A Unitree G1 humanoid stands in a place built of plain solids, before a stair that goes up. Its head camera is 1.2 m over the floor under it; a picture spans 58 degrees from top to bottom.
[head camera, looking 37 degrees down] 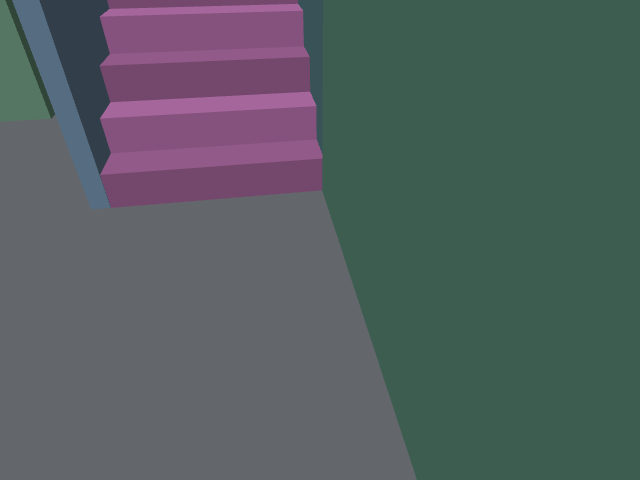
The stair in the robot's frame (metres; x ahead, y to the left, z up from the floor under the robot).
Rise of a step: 0.19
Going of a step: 0.24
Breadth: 1.10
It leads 9 degrees to the left of straight ahead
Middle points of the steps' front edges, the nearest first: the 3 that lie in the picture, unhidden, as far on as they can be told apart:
1.95 0.52 0.19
2.19 0.56 0.38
2.42 0.60 0.57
